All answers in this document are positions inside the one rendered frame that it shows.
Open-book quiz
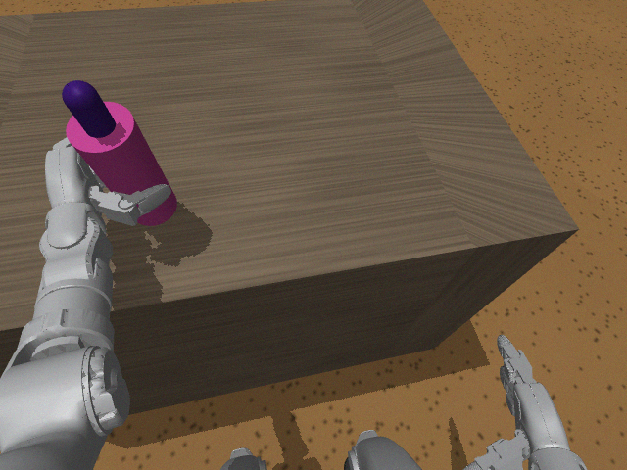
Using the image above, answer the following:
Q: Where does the left robot arm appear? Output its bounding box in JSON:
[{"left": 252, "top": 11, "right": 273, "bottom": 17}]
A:
[{"left": 0, "top": 202, "right": 130, "bottom": 470}]

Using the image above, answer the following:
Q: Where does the right robot hand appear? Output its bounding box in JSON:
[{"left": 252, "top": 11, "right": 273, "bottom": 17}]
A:
[{"left": 462, "top": 335, "right": 570, "bottom": 470}]

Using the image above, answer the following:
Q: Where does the bottle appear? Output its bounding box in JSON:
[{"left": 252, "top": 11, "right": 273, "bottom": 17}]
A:
[{"left": 62, "top": 80, "right": 177, "bottom": 226}]

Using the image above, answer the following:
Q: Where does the left robot hand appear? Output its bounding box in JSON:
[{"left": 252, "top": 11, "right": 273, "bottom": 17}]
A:
[{"left": 45, "top": 138, "right": 171, "bottom": 226}]

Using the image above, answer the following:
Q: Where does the right robot arm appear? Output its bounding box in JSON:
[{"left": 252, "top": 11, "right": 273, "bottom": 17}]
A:
[{"left": 528, "top": 447, "right": 587, "bottom": 470}]

